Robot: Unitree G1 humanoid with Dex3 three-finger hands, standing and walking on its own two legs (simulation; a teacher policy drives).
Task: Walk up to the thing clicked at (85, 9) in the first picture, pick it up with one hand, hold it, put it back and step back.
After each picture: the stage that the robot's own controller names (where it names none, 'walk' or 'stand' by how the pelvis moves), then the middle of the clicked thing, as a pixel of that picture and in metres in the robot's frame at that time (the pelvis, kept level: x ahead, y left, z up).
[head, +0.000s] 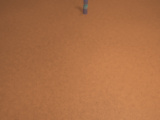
stand; (85, 6) +2.22 -0.08 -0.65
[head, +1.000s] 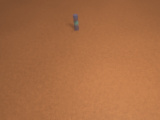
walk; (76, 22) +2.08 +0.20 -0.63
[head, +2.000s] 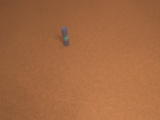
walk; (65, 36) +1.50 +0.30 -0.65
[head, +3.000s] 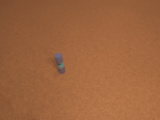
walk; (60, 63) +1.03 +0.28 -0.65
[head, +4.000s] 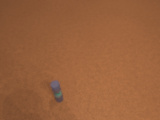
walk; (57, 92) +0.70 +0.25 -0.64
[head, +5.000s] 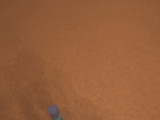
stand; (55, 115) +0.47 +0.24 -0.64
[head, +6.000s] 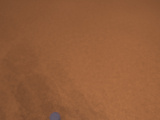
stand; out of the picture +0.44 +0.19 -0.66
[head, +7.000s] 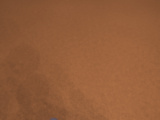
stand; out of the picture +0.42 +0.20 -0.66
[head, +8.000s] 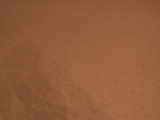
stand; out of the picture +0.40 +0.21 -0.66
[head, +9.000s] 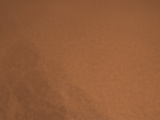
stand; out of the picture +0.39 +0.21 -0.66
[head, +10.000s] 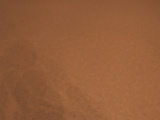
go down; out of the picture +0.39 +0.21 -0.66
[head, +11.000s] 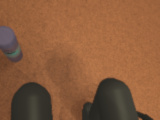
go down; (10, 47) +0.48 +0.24 -0.26
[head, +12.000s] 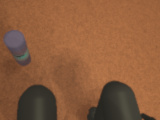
approach; (19, 51) +0.49 +0.23 -0.26
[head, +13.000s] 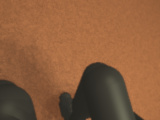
close in; out of the picture +0.47 +0.28 -0.17
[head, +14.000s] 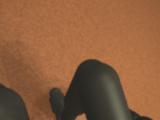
close; out of the picture +0.46 +0.30 -0.16
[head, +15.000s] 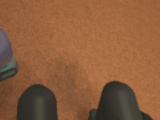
lift; (1, 58) +0.38 +0.25 -0.03
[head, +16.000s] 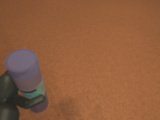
hold; (31, 86) +0.31 +0.16 +0.09
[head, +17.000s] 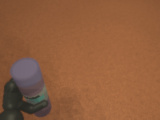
hold; (35, 92) +0.31 +0.16 +0.04
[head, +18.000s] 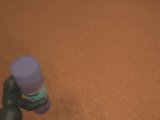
hold; (34, 89) +0.31 +0.16 +0.04
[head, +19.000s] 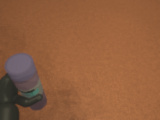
crouch; (30, 86) +0.33 +0.17 +0.01
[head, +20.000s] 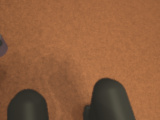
lower; out of the picture +0.49 +0.24 -0.03
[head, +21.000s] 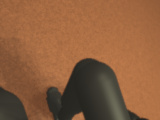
lower; out of the picture +0.46 +0.29 -0.17
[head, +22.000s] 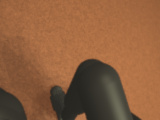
lower; out of the picture +0.46 +0.30 -0.16
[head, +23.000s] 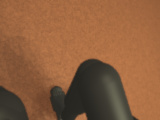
lower; out of the picture +0.46 +0.29 -0.17
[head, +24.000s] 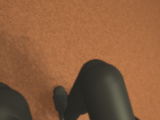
lower; out of the picture +0.44 +0.28 -0.17
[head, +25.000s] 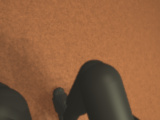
open; out of the picture +0.45 +0.29 -0.17
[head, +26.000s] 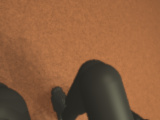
rise; out of the picture +0.44 +0.29 -0.17
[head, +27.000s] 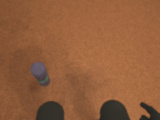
walk; (41, 75) +0.45 +0.21 -0.41
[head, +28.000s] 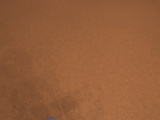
stand; out of the picture +0.39 +0.18 -0.60
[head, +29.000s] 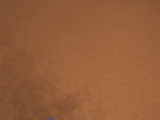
stand; out of the picture +0.39 +0.19 -0.60
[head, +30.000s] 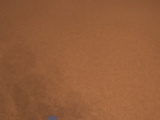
stand; out of the picture +0.40 +0.19 -0.62
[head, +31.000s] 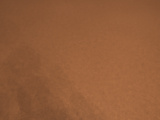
stand; out of the picture +0.40 +0.20 -0.66
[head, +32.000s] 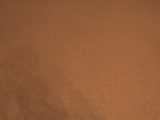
stand; out of the picture +0.38 +0.20 -0.66
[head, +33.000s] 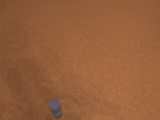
walk; (56, 109) +0.43 +0.17 -0.64
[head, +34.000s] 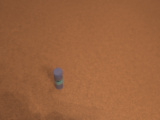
walk; (58, 79) +0.69 +0.14 -0.64
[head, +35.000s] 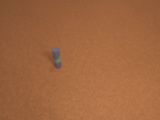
stand; (57, 58) +1.03 +0.26 -0.63
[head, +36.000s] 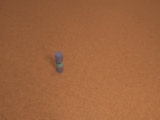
stand; (59, 62) +1.01 +0.19 -0.65
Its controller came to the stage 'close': yes
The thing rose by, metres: 0.69
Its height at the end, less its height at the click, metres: +0.00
